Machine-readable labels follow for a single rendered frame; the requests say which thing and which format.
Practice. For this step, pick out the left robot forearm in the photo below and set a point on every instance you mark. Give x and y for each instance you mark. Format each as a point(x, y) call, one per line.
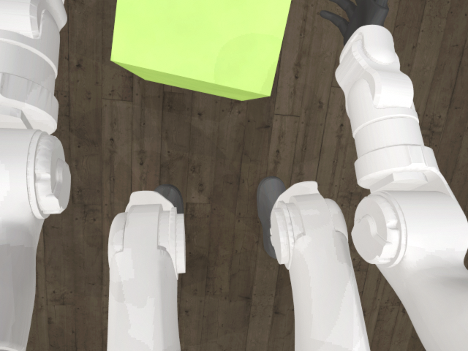
point(29, 59)

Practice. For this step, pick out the right robot forearm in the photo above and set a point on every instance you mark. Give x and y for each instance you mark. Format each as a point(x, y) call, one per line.
point(385, 126)

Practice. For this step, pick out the robot left shin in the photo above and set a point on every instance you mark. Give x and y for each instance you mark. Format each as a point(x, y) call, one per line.
point(117, 229)

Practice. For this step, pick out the robot right hand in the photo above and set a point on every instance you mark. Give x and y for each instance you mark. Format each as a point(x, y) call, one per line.
point(367, 12)

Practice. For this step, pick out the robot shin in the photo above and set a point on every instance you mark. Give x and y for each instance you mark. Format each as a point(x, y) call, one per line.
point(117, 229)
point(310, 187)

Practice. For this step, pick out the carton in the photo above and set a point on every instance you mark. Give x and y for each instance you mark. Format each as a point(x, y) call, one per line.
point(228, 48)

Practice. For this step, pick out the robot right shin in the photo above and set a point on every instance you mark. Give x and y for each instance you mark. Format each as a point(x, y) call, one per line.
point(310, 187)

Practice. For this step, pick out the robot left upper arm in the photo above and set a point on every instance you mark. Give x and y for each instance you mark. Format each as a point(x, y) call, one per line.
point(35, 182)

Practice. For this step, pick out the robot right upper arm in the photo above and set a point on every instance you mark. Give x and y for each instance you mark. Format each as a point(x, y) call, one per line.
point(418, 240)

